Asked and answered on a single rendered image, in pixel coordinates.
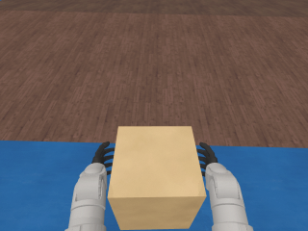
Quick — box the right robot forearm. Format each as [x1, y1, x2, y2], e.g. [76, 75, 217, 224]
[205, 163, 254, 231]

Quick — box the left robot forearm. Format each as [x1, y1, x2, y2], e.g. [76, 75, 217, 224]
[65, 163, 108, 231]

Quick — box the left robot hand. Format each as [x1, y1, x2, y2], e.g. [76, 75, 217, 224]
[91, 141, 115, 175]

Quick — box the carton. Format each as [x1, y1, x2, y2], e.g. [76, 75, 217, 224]
[107, 126, 207, 230]

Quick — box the right robot hand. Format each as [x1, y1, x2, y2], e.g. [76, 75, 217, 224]
[196, 142, 218, 177]

